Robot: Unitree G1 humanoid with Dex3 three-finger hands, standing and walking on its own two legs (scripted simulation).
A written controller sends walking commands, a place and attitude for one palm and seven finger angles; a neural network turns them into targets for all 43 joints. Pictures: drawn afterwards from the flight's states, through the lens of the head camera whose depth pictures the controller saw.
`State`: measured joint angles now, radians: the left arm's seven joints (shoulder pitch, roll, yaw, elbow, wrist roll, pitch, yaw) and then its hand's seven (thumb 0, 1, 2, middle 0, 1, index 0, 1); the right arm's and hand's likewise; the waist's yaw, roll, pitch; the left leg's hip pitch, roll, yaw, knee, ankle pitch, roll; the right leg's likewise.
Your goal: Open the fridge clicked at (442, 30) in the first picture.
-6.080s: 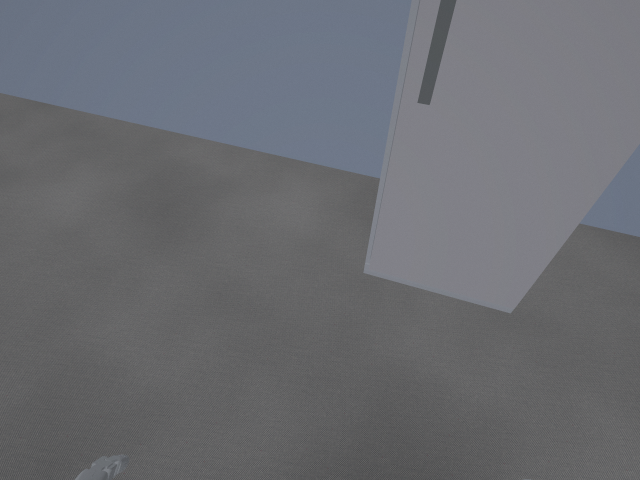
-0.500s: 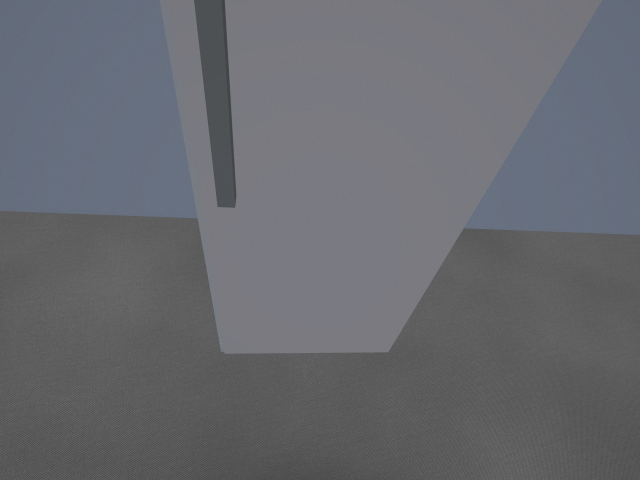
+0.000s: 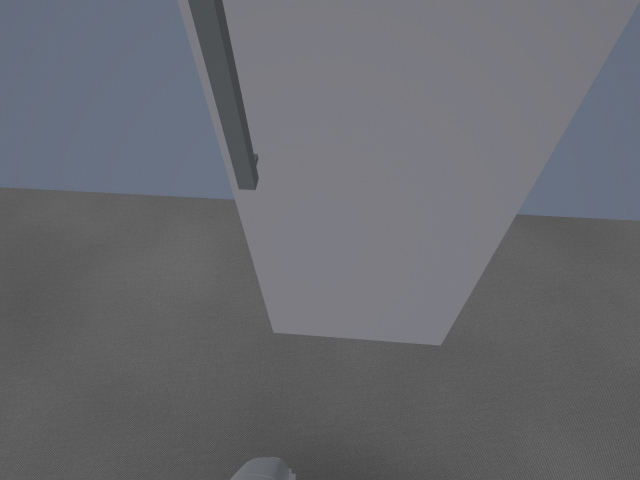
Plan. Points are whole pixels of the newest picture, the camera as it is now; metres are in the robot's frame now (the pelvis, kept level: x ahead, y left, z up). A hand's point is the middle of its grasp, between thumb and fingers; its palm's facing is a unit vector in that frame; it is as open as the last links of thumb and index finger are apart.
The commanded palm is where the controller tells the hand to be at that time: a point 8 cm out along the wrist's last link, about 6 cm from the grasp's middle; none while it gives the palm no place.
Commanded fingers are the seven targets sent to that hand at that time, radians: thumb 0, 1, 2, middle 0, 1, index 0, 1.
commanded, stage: come to a stop and stand still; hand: left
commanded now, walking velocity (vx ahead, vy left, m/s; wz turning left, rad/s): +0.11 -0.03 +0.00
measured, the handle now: (223, 46) +0.55 +0.17 +0.24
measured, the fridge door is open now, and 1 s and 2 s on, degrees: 0 0 0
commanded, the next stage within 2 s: look again from close up in 1.50 s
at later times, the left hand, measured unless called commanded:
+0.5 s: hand out of the picture +0.01 +0.22 -0.18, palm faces +0.00 -0.99 -0.17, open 7.4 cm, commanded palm none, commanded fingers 0.00 0.90 0.90 -0.20 -0.30 -0.20 -0.30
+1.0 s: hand out of the picture +0.00 +0.19 -0.18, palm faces +0.07 -0.98 -0.21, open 7.3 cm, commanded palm none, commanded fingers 0.00 0.90 0.90 -0.20 -0.30 -0.20 -0.30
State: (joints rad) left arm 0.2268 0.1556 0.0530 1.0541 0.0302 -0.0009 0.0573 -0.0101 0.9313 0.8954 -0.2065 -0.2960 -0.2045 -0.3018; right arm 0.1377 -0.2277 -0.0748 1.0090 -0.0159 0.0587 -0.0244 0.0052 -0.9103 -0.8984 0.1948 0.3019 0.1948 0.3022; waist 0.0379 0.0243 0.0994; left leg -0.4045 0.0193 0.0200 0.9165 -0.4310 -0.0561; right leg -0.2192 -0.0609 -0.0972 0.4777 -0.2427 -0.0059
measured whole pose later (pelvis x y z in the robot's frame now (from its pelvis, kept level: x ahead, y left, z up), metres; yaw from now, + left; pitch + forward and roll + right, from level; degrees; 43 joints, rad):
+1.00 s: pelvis -0.01 +0.01 -0.01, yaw +0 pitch -2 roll +0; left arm 0.24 0.14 0.04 1.10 0.01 0.01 0.04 0.00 0.93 0.90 -0.21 -0.30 -0.20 -0.30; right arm 0.26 -0.17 -0.04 1.12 -0.01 0.03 -0.03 0.01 -0.91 -0.90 0.20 0.30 0.20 0.30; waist 0.01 0.02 0.06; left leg -0.23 0.05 0.06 0.52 -0.23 -0.03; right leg -0.17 -0.03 -0.07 0.52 -0.31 0.00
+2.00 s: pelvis -0.03 +0.03 -0.01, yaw -1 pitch -3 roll +0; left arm 0.31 0.17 0.00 1.05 0.02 0.00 0.03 0.00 0.91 0.90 -0.20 -0.30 -0.20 -0.30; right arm 0.30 -0.17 0.00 1.03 -0.02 -0.01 -0.02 0.01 -0.92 -0.90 0.20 0.30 0.20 0.30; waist 0.00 0.00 -0.01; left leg -0.25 0.02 0.08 0.52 -0.22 0.01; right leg -0.21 -0.06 -0.05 0.54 -0.29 0.03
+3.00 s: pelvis -0.04 +0.03 +0.00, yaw +0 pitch -1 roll +0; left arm 0.36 0.12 0.01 1.09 0.02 -0.01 0.03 0.00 0.91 0.90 -0.20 -0.30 -0.20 -0.30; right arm 0.32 -0.12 -0.01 1.10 -0.01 -0.01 -0.02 0.01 -0.92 -0.90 0.20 0.30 0.20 0.30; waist 0.01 -0.02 0.01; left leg -0.27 0.03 0.07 0.46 -0.18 0.00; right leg -0.22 -0.05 -0.06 0.48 -0.24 0.02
